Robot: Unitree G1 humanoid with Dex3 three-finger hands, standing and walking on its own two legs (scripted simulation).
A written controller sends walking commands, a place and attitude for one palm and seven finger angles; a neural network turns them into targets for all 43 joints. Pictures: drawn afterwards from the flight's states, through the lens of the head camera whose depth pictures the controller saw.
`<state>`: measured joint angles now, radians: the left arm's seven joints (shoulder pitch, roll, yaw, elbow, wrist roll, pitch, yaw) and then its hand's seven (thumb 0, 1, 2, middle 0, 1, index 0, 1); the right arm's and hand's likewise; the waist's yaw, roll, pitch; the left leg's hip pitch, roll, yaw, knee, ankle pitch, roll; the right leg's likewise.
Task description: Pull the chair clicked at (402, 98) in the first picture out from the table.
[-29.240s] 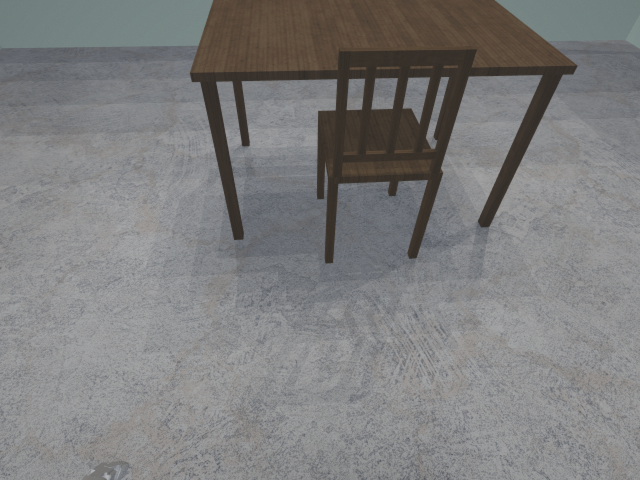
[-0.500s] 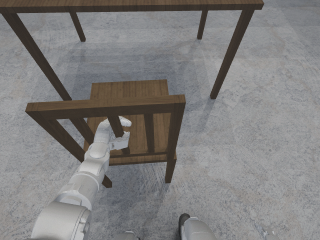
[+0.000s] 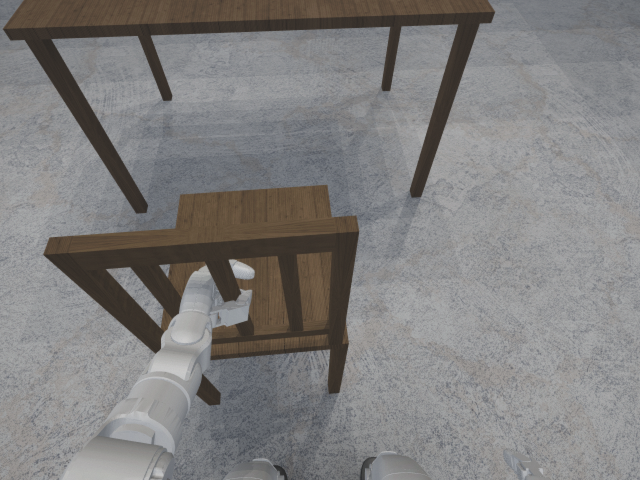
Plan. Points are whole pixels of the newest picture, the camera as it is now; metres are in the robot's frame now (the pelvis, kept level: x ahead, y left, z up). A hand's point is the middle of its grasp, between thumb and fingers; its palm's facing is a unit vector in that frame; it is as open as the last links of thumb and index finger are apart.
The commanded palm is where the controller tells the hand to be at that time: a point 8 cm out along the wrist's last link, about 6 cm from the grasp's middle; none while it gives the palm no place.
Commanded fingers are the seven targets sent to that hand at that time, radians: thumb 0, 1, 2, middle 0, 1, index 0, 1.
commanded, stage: stop walking, hand still on the chair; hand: left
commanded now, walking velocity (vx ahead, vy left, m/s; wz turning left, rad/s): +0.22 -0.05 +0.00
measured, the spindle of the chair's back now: (233, 299) +0.37 +0.14 -0.09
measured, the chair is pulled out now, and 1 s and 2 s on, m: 0.58 0.65 0.65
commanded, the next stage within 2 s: open the thumb and straighten the fingers in 0.84 s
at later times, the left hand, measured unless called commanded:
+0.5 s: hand (233, 346) +0.29 +0.12 -0.06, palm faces -0.05 -0.98 -0.18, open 5.6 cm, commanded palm +0.27 +0.17 -0.04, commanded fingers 0.00 0.90 0.90 -0.50 -1.45 -0.50 -1.45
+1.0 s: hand (234, 344) +0.29 +0.12 -0.06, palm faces -0.01 -0.99 -0.16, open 5.7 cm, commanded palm +0.26 +0.17 -0.04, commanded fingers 0.00 0.42 0.67 -0.50 -1.45 -0.50 -1.45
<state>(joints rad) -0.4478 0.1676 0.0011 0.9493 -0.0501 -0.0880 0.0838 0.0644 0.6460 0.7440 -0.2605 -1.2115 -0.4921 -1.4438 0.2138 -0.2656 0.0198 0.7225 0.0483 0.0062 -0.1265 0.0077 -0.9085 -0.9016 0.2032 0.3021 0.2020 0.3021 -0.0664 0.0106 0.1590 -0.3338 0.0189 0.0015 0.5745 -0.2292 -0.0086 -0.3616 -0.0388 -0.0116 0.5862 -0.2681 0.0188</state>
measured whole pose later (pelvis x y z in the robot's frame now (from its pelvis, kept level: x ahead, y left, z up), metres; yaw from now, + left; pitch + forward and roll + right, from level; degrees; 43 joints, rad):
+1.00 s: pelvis +0.05 -0.01 +0.01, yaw +0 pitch +0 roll +0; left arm 0.05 0.14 -0.07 0.59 -0.04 -0.05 0.08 0.08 0.63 0.79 -0.26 -1.23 -0.49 -1.44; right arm 0.19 -0.22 0.04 0.68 0.04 0.02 -0.10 0.01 -0.91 -0.90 0.20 0.30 0.20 0.30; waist -0.04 0.01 0.00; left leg -0.20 0.03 0.01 0.45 -0.24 -0.02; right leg -0.24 -0.03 -0.02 0.45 -0.21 0.02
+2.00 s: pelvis +0.07 -0.01 -0.03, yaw +2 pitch +9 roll +0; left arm 0.44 0.19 -0.06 -0.08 -0.05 0.23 0.01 -0.01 -0.54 0.20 -0.01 -0.01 -0.01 -0.01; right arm 0.27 -0.25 0.02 0.51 0.03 -0.15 -0.09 0.01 -0.91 -0.90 0.20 0.30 0.20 0.30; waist -0.03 0.06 -0.13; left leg -0.57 0.02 -0.05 0.88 -0.46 -0.03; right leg -0.58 -0.05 -0.06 0.87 -0.44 0.01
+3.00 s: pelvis +0.03 -0.01 -0.07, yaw +2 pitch +10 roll -2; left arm 0.74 0.20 0.03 -0.42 -0.18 -0.30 -0.13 -0.01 -0.55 0.20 0.00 0.00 0.00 0.00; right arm 0.23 -0.19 -0.01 0.54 0.06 -0.23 -0.09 0.01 -0.91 -0.90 0.20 0.30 0.20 0.30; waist 0.03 0.06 -0.15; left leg -0.77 0.03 -0.09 1.13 -0.53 -0.04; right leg -0.75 -0.03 -0.08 1.08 -0.50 0.00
